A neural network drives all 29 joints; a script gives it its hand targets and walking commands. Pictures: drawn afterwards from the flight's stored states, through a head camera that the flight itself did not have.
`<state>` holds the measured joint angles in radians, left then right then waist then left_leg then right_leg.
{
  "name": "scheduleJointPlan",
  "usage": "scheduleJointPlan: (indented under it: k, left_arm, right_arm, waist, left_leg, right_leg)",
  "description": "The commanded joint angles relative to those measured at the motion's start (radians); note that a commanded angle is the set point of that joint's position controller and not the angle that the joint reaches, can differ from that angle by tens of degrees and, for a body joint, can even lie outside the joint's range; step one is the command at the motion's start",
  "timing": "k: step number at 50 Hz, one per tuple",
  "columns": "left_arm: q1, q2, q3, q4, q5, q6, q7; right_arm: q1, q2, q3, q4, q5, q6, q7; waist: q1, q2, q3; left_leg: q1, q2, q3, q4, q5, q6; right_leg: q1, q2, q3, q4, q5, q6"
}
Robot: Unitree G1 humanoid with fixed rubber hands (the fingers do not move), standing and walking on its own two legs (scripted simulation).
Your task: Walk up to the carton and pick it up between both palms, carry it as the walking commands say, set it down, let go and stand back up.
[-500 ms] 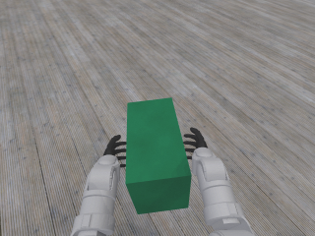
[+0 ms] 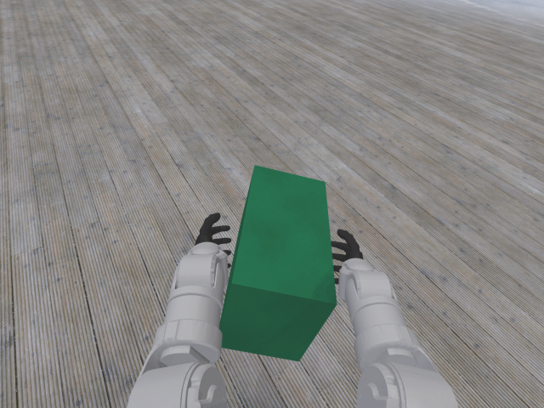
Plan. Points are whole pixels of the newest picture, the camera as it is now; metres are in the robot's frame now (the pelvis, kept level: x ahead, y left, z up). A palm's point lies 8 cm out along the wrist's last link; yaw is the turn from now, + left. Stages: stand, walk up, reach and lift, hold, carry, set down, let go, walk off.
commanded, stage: set down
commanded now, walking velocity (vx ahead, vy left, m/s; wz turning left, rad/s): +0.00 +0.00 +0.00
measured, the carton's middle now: (275, 256) +0.40 +0.01 -0.03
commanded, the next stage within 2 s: none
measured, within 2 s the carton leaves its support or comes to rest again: neither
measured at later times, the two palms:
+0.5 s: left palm (223, 276) +0.35 +0.10 -0.04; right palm (352, 275) +0.37 -0.14 -0.03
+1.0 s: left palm (218, 289) +0.38 +0.12 -0.13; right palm (327, 282) +0.41 -0.11 -0.12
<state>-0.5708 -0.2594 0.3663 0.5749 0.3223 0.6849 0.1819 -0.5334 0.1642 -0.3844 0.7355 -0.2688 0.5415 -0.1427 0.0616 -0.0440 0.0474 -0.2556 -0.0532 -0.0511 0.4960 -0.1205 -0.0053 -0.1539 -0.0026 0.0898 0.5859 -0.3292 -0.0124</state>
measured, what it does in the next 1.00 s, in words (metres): shifts its weight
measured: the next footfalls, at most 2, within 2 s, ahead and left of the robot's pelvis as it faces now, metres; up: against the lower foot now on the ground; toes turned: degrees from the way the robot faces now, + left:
none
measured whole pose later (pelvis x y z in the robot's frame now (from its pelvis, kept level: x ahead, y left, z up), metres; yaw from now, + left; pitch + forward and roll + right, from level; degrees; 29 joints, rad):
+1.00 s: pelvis +0.05 -0.01 -0.03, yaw -3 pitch +26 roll -2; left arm -0.46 -0.22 0.34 0.63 0.29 -0.01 0.20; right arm -0.56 0.18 -0.29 0.77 -0.31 -0.04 -0.19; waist 0.06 -0.03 -0.02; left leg -1.01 -0.01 -0.05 0.73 -0.19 0.00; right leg -0.89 0.05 0.09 0.79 -0.34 0.00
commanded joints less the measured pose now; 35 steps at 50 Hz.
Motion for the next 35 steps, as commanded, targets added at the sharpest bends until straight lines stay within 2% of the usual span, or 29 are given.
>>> scheduleJointPlan:
  k: [1, 2, 3, 4, 5, 6, 7, 8, 9, 10, 11, 12, 14, 15, 16, 17, 19, 20, 21, 23, 24, 25, 28, 29, 31, 32, 33, 34, 35]
  left_arm:
    - [-0.492, -0.995, -0.166, 0.318, -0.086, -0.073, -0.284]
    - [-0.472, -0.97, -0.132, 0.341, -0.065, -0.077, -0.281]
    - [-0.492, -0.96, -0.124, 0.302, -0.066, -0.093, -0.276]
    - [-0.495, -0.914, -0.126, 0.318, -0.056, -0.096, -0.274]
    - [-0.52, -0.898, -0.144, 0.269, -0.057, -0.113, -0.267]
    - [-0.504, -0.882, -0.153, 0.232, -0.05, -0.133, -0.264]
    - [-0.564, -0.856, -0.179, 0.177, -0.053, -0.15, -0.262]
    - [-0.568, -0.871, -0.209, 0.164, -0.071, -0.167, -0.262]
    - [-0.619, -0.861, -0.224, 0.127, -0.075, -0.19, -0.265]
    - [-0.601, -0.86, -0.222, 0.135, -0.06, -0.203, -0.265]
    - [-0.569, -0.877, -0.253, 0.121, -0.062, -0.229, -0.268]
    - [-0.548, -0.886, -0.254, 0.145, -0.056, -0.242, -0.269]
    - [-0.465, -0.869, -0.233, 0.2, -0.03, -0.273, -0.273]
    - [-0.501, -0.841, -0.219, 0.204, -0.032, -0.291, -0.276]
    - [-0.465, -0.831, -0.176, 0.239, 0.004, -0.307, -0.274]
    - [-0.489, -0.814, -0.173, 0.234, 0.0, -0.319, -0.281]
    - [-0.493, -0.783, -0.149, 0.241, 0.022, -0.348, -0.283]
    - [-0.489, -0.783, -0.171, 0.214, 0.024, -0.371, -0.283]
    - [-0.487, -0.771, -0.189, 0.194, 0.018, -0.39, -0.28]
    - [-0.461, -0.771, -0.23, 0.149, 0.018, -0.419, -0.282]
    - [-0.408, -0.764, -0.23, 0.155, 0.016, -0.436, -0.288]
    - [-0.426, -0.765, -0.259, 0.116, 0.016, -0.452, -0.291]
    - [-0.289, -0.758, -0.286, 0.128, 0.016, -0.495, -0.294]
    - [-0.289, -0.714, -0.29, 0.129, 0.018, -0.506, -0.296]
    - [-0.196, -0.749, -0.322, 0.141, -0.001, -0.55, -0.295]
    - [-0.16, -0.755, -0.342, 0.176, -0.008, -0.562, -0.294]
    - [-0.177, -0.744, -0.372, 0.129, -0.026, -0.598, -0.29]
    - [-0.148, -0.75, -0.402, 0.142, -0.043, -0.618, -0.284]
    - [-0.176, -0.741, -0.439, 0.12, -0.063, -0.642, -0.277]
  right_arm:
    - [-0.857, 0.841, 0.173, 0.116, 0.035, -0.081, 0.405]
    - [-0.881, 0.832, 0.181, 0.122, 0.031, -0.081, 0.404]
    - [-0.85, 0.824, 0.184, 0.145, 0.014, -0.079, 0.401]
    - [-0.857, 0.8, 0.19, 0.14, 0.021, -0.081, 0.39]
    - [-0.816, 0.801, 0.185, 0.165, 0.029, -0.09, 0.387]
    - [-0.787, 0.8, 0.21, 0.155, 0.031, -0.097, 0.382]
    - [-0.777, 0.796, 0.199, 0.17, 0.032, -0.112, 0.38]
    - [-0.742, 0.791, 0.199, 0.158, 0.024, -0.124, 0.369]
    - [-0.782, 0.818, 0.217, 0.154, 0.039, -0.141, 0.363]
    - [-0.794, 0.824, 0.234, 0.139, 0.041, -0.157, 0.356]
    - [-0.789, 0.842, 0.28, 0.094, 0.053, -0.182, 0.355]
    - [-0.816, 0.852, 0.305, 0.063, 0.058, -0.203, 0.344]
    - [-0.807, 0.854, 0.333, 0.0, 0.054, -0.238, 0.32]
    - [-0.863, 0.837, 0.331, -0.013, 0.062, -0.252, 0.313]
    - [-0.849, 0.866, 0.343, -0.006, 0.046, -0.267, 0.307]
    - [-0.864, 0.873, 0.348, 0.002, 0.057, -0.274, 0.305]
    - [-0.838, 0.87, 0.323, 0.066, 0.041, -0.288, 0.303]
    - [-0.819, 0.875, 0.328, 0.055, 0.051, -0.308, 0.297]
    - [-0.773, 0.876, 0.33, 0.077, 0.043, -0.318, 0.293]
    - [-0.617, 0.862, 0.299, 0.126, -0.007, -0.335, 0.278]
    - [-0.59, 0.854, 0.32, 0.09, -0.013, -0.349, 0.27]
    - [-0.551, 0.851, 0.307, 0.118, -0.019, -0.359, 0.267]
    - [-0.504, 0.86, 0.378, 0.035, -0.012, -0.408, 0.246]
    - [-0.461, 0.861, 0.368, 0.056, -0.026, -0.414, 0.238]
    - [-0.468, 0.851, 0.451, -0.034, 0.004, -0.464, 0.228]
    - [-0.436, 0.828, 0.46, -0.049, -0.002, -0.481, 0.214]
    - [-0.413, 0.828, 0.477, -0.047, 0.005, -0.505, 0.206]
    - [-0.442, 0.816, 0.523, -0.121, 0.032, -0.534, 0.191]
    - [-0.398, 0.816, 0.519, -0.076, 0.035, -0.55, 0.178]
  waist:
    - [0.033, 0.034, -0.16]
    - [0.055, 0.024, -0.134]
    - [0.044, 0.017, -0.148]
    - [0.056, 0.004, -0.101]
    - [0.041, 0.05, -0.124]
    - [0.063, 0.034, -0.113]
    - [0.047, 0.061, -0.142]
    - [0.014, 0.056, -0.153]
    - [0.033, 0.047, -0.218]
    - [0.037, 0.052, -0.238]
    - [0.064, 0.032, -0.275]
    - [0.058, 0.011, -0.306]
    - [0.075, -0.009, -0.334]
    - [0.085, -0.011, -0.307]
    - [0.118, -0.019, -0.327]
    - [0.115, -0.027, -0.349]
    - [0.119, -0.025, -0.313]
    - [0.123, 0.004, -0.321]
    - [0.112, -0.003, -0.327]
    - [0.061, 0.022, -0.314]
    - [0.055, -0.003, -0.355]
    - [0.036, 0.038, -0.404]
    - [0.061, 0.009, -0.522]
    - [0.062, 0.033, -0.536]
    - [0.057, -0.008, -0.671]
    - [0.042, 0.005, -0.695]
    - [0.021, -0.001, -0.745]
    - [0.019, 0.01, -0.817]
    - [0.001, 0.012, -0.816]
  left_leg:
    - [0.445, 0.012, -0.067, -0.082, -0.399, -0.046]
    - [0.405, 0.011, -0.051, -0.082, -0.424, -0.036]
    - [0.407, 0.009, -0.059, -0.088, -0.398, -0.035]
    - [0.393, -0.002, -0.03, -0.066, -0.349, -0.027]
    - [0.386, 0.005, -0.039, -0.073, -0.362, -0.027]
    - [0.358, -0.002, -0.025, -0.05, -0.258, -0.023]
    - [0.359, -0.001, -0.026, -0.034, -0.247, -0.025]
    - [0.361, -0.002, -0.035, -0.022, -0.218, -0.031]
    - [0.363, -0.001, -0.029, -0.006, -0.217, -0.024]
    - [0.343, 0.002, -0.037, 0.003, -0.206, -0.022]
    - [0.339, 0.0, -0.027, 0.009, -0.127, -0.026]
    - [0.329, -0.003, -0.026, 0.032, -0.113, -0.018]
    - [0.291, -0.012, -0.016, 0.041, -0.107, -0.007]
    - [0.266, -0.014, -0.013, 0.061, -0.148, -0.001]
    - [0.236, -0.022, -0.003, 0.066, -0.162, 0.015]
    - [0.238, -0.02, -0.012, 0.065, -0.226, 0.021]
    - [0.195, -0.028, -0.002, 0.092, -0.247, 0.029]
    - [0.163, -0.035, 0.017, 0.1, -0.207, 0.031]
    - [0.163, -0.035, 0.019, 0.111, -0.164, 0.031]
    - [0.136, -0.039, 0.011, 0.127, -0.058, 0.022]
    - [0.125, -0.047, 0.007, 0.144, 0.012, 0.026]
    - [0.118, -0.046, 0.009, 0.154, 0.059, 0.015]
    - [0.097, -0.061, 0.002, 0.206, 0.286, 0.023]
    - [0.057, -0.061, 0.006, 0.218, 0.308, 0.022]
    - [0.053, -0.07, 0.0, 0.247, 0.452, 0.018]
    - [0.026, -0.072, -0.001, 0.26, 0.498, 0.018]
    - [0.005, -0.07, -0.013, 0.278, 0.568, 0.01]
    - [-0.004, -0.074, -0.013, 0.291, 0.629, 0.007]
    - [-0.028, -0.071, -0.021, 0.289, 0.65, 0.002]
  right_leg:
    - [-0.383, 0.059, 0.014, -0.174, -0.259, -0.075]
    - [-0.363, 0.054, 0.016, -0.172, -0.298, -0.074]
    - [-0.355, 0.069, 0.008, -0.161, -0.277, -0.067]
    - [-0.363, 0.066, 0.007, -0.18, -0.282, -0.067]
    - [-0.356, 0.066, 0.016, -0.166, -0.263, -0.065]
    - [-0.377, 0.072, 0.021, -0.16, -0.206, -0.068]
    - [-0.391, 0.067, 0.025, -0.153, -0.196, -0.071]
    - [-0.413, 0.078, 0.021, -0.14, -0.164, -0.074]
    - [-0.408, 0.072, 0.029, -0.143, -0.18, -0.073]
    - [-0.414, 0.073, 0.028, -0.12, -0.158, -0.072]
    - [-0.407, 0.079, 0.029, -0.117, -0.105, -0.069]
    - [-0.423, 0.075, 0.034, -0.108, -0.102, -0.064]
    - [-0.408, 0.084, 0.033, -0.098, -0.097, -0.06]
    - [-0.439, 0.079, 0.04, -0.1, -0.139, -0.06]
    - [-0.423, 0.08, 0.05, -0.101, -0.154, -0.062]
    - [-0.427, 0.078, 0.048, -0.098, -0.199, -0.061]
    - [-0.502, 0.09, 0.04, -0.083, -0.227, -0.061]
    - [-0.484, 0.089, 0.045, -0.078, -0.194, -0.062]
    - [-0.506, 0.096, 0.042, -0.075, -0.159, -0.062]
    - [-0.543, 0.1, 0.042, -0.069, -0.052, -0.062]
    - [-0.525, 0.109, 0.033, -0.053, 0.016, -0.049]
    - [-0.53, 0.118, 0.027, -0.038, 0.067, -0.048]
    - [-0.482, 0.132, 0.027, -0.009, 0.27, -0.017]
    - [-0.482, 0.13, 0.037, 0.005, 0.324, -0.014]
    - [-0.451, 0.151, 0.017, 0.043, 0.458, 0.004]
    - [-0.443, 0.146, 0.028, 0.05, 0.531, 0.005]
    - [-0.455, 0.158, 0.017, 0.08, 0.598, 0.006]
    - [-0.437, 0.153, 0.028, 0.099, 0.674, 0.009]
    - [-0.456, 0.155, 0.023, 0.108, 0.693, 0.011]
